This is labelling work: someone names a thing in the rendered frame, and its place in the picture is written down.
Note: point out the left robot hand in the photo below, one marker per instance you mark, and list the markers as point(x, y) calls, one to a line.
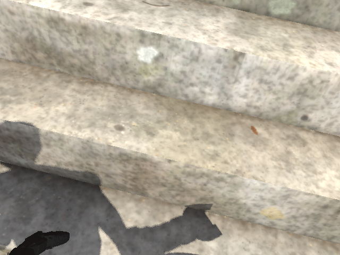
point(39, 242)

